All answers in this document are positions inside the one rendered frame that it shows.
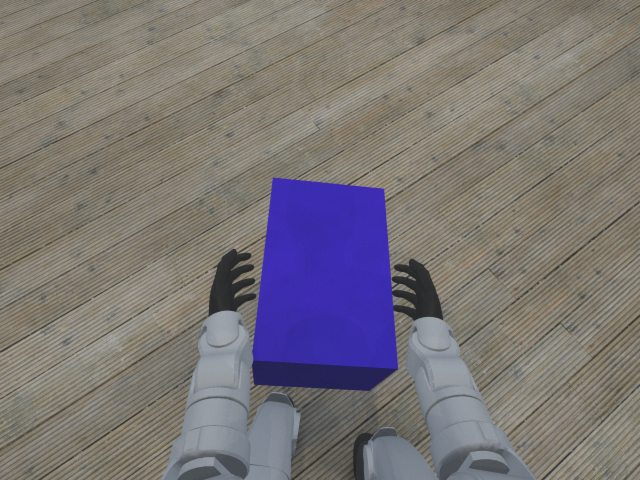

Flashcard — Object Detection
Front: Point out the carton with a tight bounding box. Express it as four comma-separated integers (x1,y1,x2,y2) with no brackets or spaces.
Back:
252,178,398,391

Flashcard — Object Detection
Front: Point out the robot left forearm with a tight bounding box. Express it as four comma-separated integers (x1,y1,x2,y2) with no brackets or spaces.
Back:
161,311,253,480

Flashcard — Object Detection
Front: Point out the robot right shin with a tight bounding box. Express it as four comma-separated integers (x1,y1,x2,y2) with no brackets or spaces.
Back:
364,427,398,480

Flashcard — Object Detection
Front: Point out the robot right foot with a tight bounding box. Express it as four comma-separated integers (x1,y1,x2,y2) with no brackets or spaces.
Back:
353,433,373,480

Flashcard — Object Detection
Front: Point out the robot right hand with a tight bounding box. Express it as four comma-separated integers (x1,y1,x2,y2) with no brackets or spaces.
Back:
392,259,443,321

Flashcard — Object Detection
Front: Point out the robot left hand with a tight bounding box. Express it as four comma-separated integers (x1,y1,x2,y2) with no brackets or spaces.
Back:
209,249,256,316

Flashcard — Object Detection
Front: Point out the robot right forearm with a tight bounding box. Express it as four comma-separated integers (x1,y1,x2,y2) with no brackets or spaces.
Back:
406,317,538,480

